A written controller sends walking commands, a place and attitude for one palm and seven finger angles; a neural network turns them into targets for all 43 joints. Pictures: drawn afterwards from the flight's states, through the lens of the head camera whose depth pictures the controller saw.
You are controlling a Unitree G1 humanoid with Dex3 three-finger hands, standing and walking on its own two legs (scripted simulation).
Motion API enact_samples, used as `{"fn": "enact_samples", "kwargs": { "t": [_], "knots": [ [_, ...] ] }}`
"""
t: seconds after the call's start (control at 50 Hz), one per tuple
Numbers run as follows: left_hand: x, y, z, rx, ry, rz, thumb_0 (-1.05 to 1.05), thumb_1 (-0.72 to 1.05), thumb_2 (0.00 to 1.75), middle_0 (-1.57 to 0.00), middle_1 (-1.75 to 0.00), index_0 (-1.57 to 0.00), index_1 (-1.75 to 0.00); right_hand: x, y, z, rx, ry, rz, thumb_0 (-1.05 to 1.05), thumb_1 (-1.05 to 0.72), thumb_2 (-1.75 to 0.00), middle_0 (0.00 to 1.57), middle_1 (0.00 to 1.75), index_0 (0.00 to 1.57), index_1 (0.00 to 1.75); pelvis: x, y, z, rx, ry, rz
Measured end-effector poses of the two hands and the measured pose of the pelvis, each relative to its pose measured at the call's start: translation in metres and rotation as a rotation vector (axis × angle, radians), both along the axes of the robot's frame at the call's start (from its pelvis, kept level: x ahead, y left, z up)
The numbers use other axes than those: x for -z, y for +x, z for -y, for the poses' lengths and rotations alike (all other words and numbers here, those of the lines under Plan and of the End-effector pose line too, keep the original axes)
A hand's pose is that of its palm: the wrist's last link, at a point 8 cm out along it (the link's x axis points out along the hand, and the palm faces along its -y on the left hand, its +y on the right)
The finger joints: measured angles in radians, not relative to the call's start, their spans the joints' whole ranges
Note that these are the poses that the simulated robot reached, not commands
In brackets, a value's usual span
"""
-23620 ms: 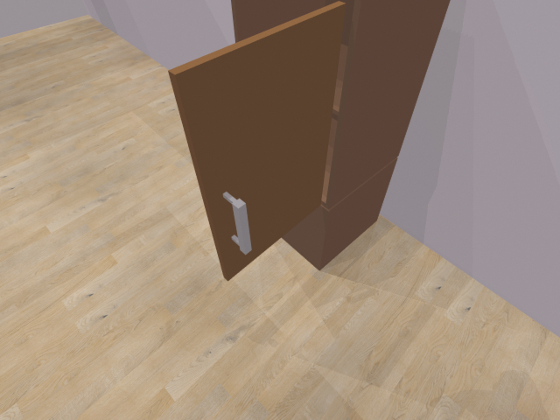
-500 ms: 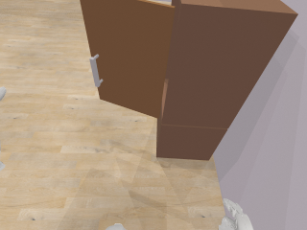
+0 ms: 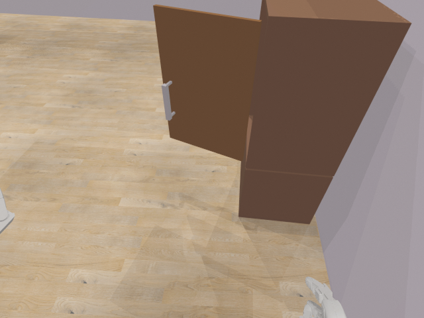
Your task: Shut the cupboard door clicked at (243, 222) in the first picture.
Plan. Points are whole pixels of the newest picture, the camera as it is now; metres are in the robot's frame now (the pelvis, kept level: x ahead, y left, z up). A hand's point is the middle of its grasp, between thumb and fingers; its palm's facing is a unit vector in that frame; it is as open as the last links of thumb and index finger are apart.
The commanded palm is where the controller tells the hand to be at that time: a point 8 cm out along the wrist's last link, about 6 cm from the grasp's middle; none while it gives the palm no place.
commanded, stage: stop stepping back and stand still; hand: left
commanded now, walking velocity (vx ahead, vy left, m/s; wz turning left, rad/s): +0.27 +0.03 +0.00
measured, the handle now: (169, 100) +0.99 +0.24 -0.11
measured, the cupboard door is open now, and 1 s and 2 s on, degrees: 71 71 71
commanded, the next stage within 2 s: let the arm hang, fingers relaxed in 0.66 s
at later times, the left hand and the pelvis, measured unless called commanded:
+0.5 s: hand (4, 213) +0.21 +0.30 +0.18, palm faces +0.44 -0.74 -0.51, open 7.4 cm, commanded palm +0.15 +0.33 +0.18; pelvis +0.00 +0.03 -0.01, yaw -1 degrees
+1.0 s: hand out of the picture +0.14 +0.25 -0.12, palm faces -0.07 -0.96 -0.28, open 7.4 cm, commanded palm none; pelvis -0.01 +0.05 -0.01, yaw -1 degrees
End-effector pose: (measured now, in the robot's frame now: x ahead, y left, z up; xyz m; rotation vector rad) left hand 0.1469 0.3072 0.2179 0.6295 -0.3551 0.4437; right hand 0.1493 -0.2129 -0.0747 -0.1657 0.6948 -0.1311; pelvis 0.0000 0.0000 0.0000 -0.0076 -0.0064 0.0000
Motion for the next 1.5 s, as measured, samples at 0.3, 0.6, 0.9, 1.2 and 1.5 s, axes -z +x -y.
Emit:
{"fn": "enact_samples", "kwargs": {
  "t": [0.3,0.6,0.9,1.2,1.5],
  "knots": [
    [0.051,0.004,-0.029,0.018,-0.195,0.006,0.02,0.88,0.90,-0.21,-0.30,-0.21,-0.30,0.001,-0.026,0.001,0.046,-0.170,-0.067,0.01,-0.90,-0.90,0.20,0.30,0.20,0.30,0.012,-0.011,-0.037,-0.019,0.018,0.027],
    [0.047,0.020,-0.027,-0.010,-0.103,-0.181,0.01,0.89,0.90,-0.21,-0.30,-0.21,-0.30,0.029,-0.019,-0.027,0.034,0.029,-0.115,0.01,-0.90,-0.90,0.21,0.30,0.21,0.30,0.007,0.006,-0.036,0.020,-0.008,0.004],
    [0.203,0.040,-0.032,0.001,-0.355,-0.776,0.00,0.90,0.90,-0.20,-0.30,-0.20,-0.30,0.027,0.000,0.000,-0.024,-0.073,-0.150,0.01,-0.90,-0.90,0.20,0.30,0.20,0.30,0.008,0.000,-0.056,0.008,0.008,-0.007],
    [0.361,-0.128,0.031,-0.183,-0.719,-1.520,-0.02,0.97,0.90,-0.21,-0.30,-0.21,-0.30,0.052,-0.130,-0.007,0.034,-0.052,-0.616,0.01,-0.90,-0.90,0.20,0.30,0.20,0.30,0.000,-0.013,-0.038,-0.006,0.004,0.013],
    [0.350,-0.160,0.011,-0.305,-0.690,-1.619,0.00,0.91,0.90,-0.20,-0.30,-0.20,-0.30,0.070,-0.189,-0.041,0.114,0.063,-0.746,0.00,-0.90,-0.90,0.20,0.30,0.20,0.30,-0.004,-0.007,-0.047,0.019,0.005,0.020]
  ]
}}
